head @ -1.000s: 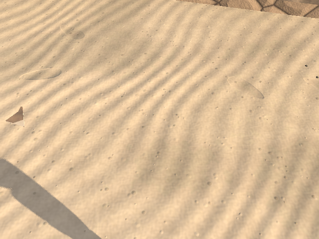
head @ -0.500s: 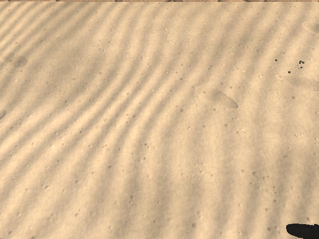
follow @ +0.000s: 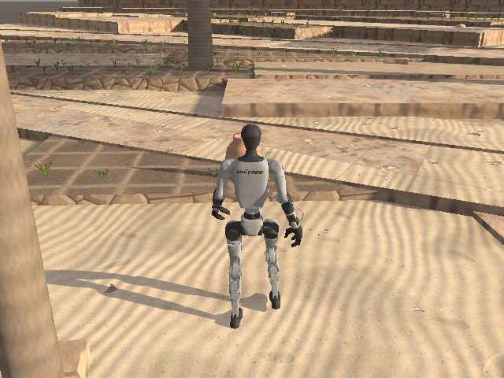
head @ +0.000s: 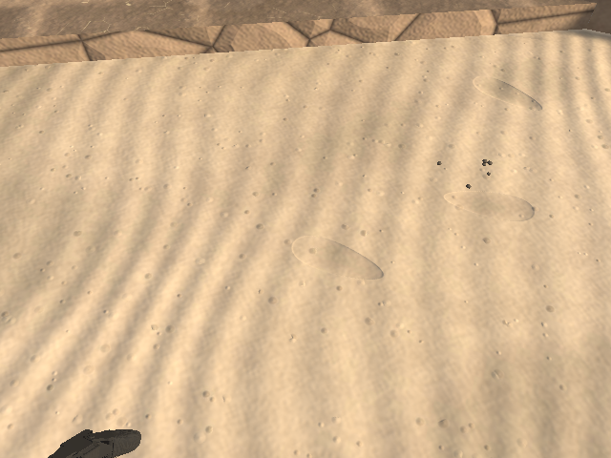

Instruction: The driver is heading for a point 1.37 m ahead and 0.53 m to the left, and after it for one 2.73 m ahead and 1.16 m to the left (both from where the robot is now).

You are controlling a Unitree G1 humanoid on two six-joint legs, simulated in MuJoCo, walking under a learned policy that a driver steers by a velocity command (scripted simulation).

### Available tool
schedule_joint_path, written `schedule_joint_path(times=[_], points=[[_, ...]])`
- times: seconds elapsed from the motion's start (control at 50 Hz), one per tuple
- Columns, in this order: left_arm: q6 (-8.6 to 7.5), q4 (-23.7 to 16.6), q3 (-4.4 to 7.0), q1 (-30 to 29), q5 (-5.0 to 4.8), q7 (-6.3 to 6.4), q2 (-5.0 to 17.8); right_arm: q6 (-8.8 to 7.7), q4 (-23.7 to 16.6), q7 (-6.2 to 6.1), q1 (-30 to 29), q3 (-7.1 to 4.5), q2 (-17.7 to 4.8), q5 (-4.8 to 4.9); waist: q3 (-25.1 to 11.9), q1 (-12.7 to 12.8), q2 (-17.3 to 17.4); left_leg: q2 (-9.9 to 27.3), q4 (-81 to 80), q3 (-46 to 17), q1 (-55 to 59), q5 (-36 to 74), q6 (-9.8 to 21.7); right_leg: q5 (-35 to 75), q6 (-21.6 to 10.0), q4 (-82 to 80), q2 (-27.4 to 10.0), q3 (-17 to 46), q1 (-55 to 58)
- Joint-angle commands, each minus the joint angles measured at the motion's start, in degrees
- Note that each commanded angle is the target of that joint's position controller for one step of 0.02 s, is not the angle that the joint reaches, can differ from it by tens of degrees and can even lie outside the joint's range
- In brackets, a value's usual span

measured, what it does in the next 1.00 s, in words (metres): walks ahead, turning left: right foot, then left foot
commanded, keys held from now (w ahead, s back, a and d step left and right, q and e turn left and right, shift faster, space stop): w+q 0.76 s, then w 0.24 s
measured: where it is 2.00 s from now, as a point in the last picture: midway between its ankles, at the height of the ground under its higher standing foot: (110, 264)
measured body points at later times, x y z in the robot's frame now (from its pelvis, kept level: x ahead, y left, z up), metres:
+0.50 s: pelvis +0.24 +0.00 -0.01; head +0.27 +0.01 +0.44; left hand +0.17 +0.29 -0.13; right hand +0.52 -0.17 -0.09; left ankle +0.36 +0.19 -0.70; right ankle +0.17 -0.15 -0.75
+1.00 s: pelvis +0.49 +0.13 +0.00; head +0.51 +0.16 +0.44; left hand +0.55 +0.45 -0.09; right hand +0.69 -0.08 -0.11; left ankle +0.38 +0.18 -0.75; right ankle +0.73 +0.09 -0.70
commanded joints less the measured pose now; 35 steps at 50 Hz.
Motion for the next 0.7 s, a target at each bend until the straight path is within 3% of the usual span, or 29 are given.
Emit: schedule_joint_path(times=[0.02,0.06,0.1,0.12,0.14,0.16,0.18,0.2,0.24,0.26,0.34,0.4,0.48,0.52,0.56,0.58,0.6,0.62,0.64,0.66,0.68,0.7], points=[[-1.21,-4.83,1.02,-3.74,-0.71,-0.4,4.13,-0.22,-4.48,-0.6,-1.68,-2.3,-10.18,0.53,-1.39,2.25,7.34,12.65,-5.11,-12.88,-4.41,5.74,9.39,4.7,0.57,-5.95,2.94,-1.49,9.0],[-1.68,-4.96,1.67,-3.19,-0.95,-0.49,5.39,0.28,-4.65,-0.77,-1.22,-2.36,-10.25,0.55,-1.63,3.63,7.73,12.86,-2.45,-15.2,-4.07,2.45,8.04,3.79,-0.33,-9.71,3.15,-1.38,13.63],[-1.93,-3.47,2.85,3.02,-0.59,0.01,7.25,0.42,-5.35,-0.89,-1.83,-1.77,-8.18,0.22,-3.87,7.43,7.63,9.66,4.29,-14.67,-7.25,1.78,5.35,1.97,-2.52,-12.78,1.41,-1.13,24.76],[-1.97,-2.56,3.82,11.09,0.31,0.63,10.3,0.07,-6.76,-0.77,-3.47,-0.7,-5.03,-0.38,-9.22,11.53,3.45,6.32,17.53,-10.55,-13.34,-1.14,2.92,-1.07,-5.84,-12.74,-6.75,6.18,36.27],[-0.9,-1.37,5.11,16.91,0.97,0.89,15.4,-0.86,-8.63,-0.9,1.56,0.51,-1.19,0.23,-16.13,10.91,-12.25,0.21,34.68,-1.87,-29.12,-16.53,-0.21,-9.07,-13.55,-15.94,-19.82,25.5,51.39],[-0.48,-0.02,4.81,18.61,0.39,0.46,12.95,-1.06,-9.0,-1.07,1.53,-0.26,-5.62,1.07,-14.32,11.22,-14.37,3.17,45.68,-1.32,-38.08,-21.98,-0.98,-20.12,-16.02,-19.41,-22.86,36.48,50.18],[-0.54,-0.27,3.75,16.79,0.04,0.4,9.39,-0.75,-8.99,-1.05,-1.65,-1.22,-8.71,1.05,-8.1,11.53,-8.68,5.53,50.5,-2.42,-40.46,-17.36,-1.04,-21.39,-14.47,-20.32,-20.38,30.73,45.12],[-0.5,-0.47,3.02,13.75,0.16,0.29,7.4,-0.28,-9.1,-0.98,-3.64,-1.36,-8.48,0.61,-4.61,10.34,-5.79,6.95,51.24,-1.32,-39.46,-13.14,-1.34,-16.17,-12.86,-21.31,-17.63,23.56,39.68],[-0.54,-0.07,2.18,8.9,0.68,0.0,4.85,0.61,-9.81,-0.51,-5.28,-1.55,-6.98,0.12,-0.36,7.52,-5.64,9.62,48.4,-1.11,-36.25,-7.73,-1.81,-6.48,-11.66,-24.46,-13.92,13.83,30.91],[-0.72,0.22,2.29,7.78,0.72,-0.07,4.9,1.08,-10.26,-0.22,-5.61,-1.38,-5.9,0.29,0.47,6.71,-6.16,10.38,47.26,-0.6,-34.37,-6.2,-2.09,-3.23,-11.34,-26.02,-12.99,10.27,27.92],[-1.34,2.16,3.37,8.17,0.57,0.19,7.32,1.82,-12.55,0.51,-9.15,-0.73,-3.9,-0.19,0.55,6.3,-3.09,10.94,39.98,0.44,-33.88,1.62,-3.65,7.67,-12.4,-28.32,-12.72,0.83,26.56],[-1.0,3.4,3.84,8.72,0.3,0.52,9.09,1.54,-13.88,1.55,-13.73,-0.03,-3.03,-0.14,1.09,7.69,-2.27,10.42,29.41,2.47,-30.78,10.33,-3.06,9.94,-11.03,-28.32,-11.61,-5.6,26.68],[-0.24,5.21,4.53,11.48,-0.84,0.64,11.56,1.58,-16.72,2.76,-20.26,0.07,-3.77,0.05,2.83,9.53,-1.84,9.26,20.87,5.34,-28.44,11.39,-0.95,9.91,-9.28,-27.45,-13.07,-9.61,30.3],[0.42,5.96,4.94,12.36,-1.41,0.64,12.71,1.74,-18.09,3.19,-21.76,-0.28,-4.74,-0.03,3.16,9.28,-2.04,8.09,18.54,6.99,-27.65,7.01,0.83,15.56,-8.25,-24.63,-14.18,-11.2,33.79],[1.21,6.09,5.44,12.36,-1.78,0.92,14.62,2.06,-18.23,3.22,-18.45,-1.46,-6.94,-0.37,-0.23,6.45,-3.66,4.11,17.44,10.61,-19.91,1.14,3.3,34.82,-6.9,-15.66,-13.8,-13.82,35.57],[1.71,6.02,5.35,11.95,-1.98,1.12,14.69,2.24,-16.48,2.96,-11.01,-2.85,-9.07,-0.31,-4.3,1.96,-2.99,1.22,14.44,12.22,-9.52,2.73,5.1,41.34,-5.57,-5.3,-12.24,-15.97,33.67],[1.66,5.69,4.55,13.27,-1.34,1.42,12.89,2.68,-13.86,2.07,-1.15,-4.87,-12.87,-0.06,-9.53,-2.39,-0.73,0.67,13.59,9.41,7.05,4.98,7.34,35.85,-3.39,8.96,-10.06,-17.01,24.21],[0.83,2.71,2.02,18.23,1.64,0.86,5.53,2.76,-13.59,1.02,1.15,-6.2,-20.25,0.35,-14.41,1.75,15.53,16.7,12.41,-18.13,28.1,4.27,15.91,-11.49,0.47,31.53,-2.47,-16.1,-0.99],[-1.37,1.18,1.2,15.99,0.6,0.18,6.24,1.84,-15.84,1.41,2.49,-5.22,-19.12,0.26,-25.46,0.31,14.62,23.98,1.08,-43.38,34.87,-7.93,22.92,-28.92,0.84,42.22,4.01,-2.11,-11.08],[-2.4,-0.16,2.54,8.66,-2.02,-0.3,11.04,1.11,-14.91,1.85,1.82,-3.98,-14.86,-0.36,-18.76,-1.95,7.85,22.18,-1.55,-36.43,31.03,-7.71,18.78,-23.52,-0.33,43.3,0.95,0.88,-16.5],[-2.93,-0.92,2.14,6.67,-2.12,-0.2,10.39,0.66,-14.6,1.78,-0.83,-3.47,-13.29,-0.31,-11.92,-0.2,6.41,19.92,-1.54,-28.99,22.9,-4.06,16.81,-18.43,-1.17,39.29,-1.12,0.02,-16.8],[-2.94,-0.13,2.12,6.87,-0.66,0.35,10.01,0.61,-15.22,1.58,-5.03,-2.82,-11.48,-0.32,-7.94,2.56,2.84,17.58,-1.52,-23.09,14.17,1.5,15.07,-14.79,-0.96,34.68,-3.25,0.01,-13.25]])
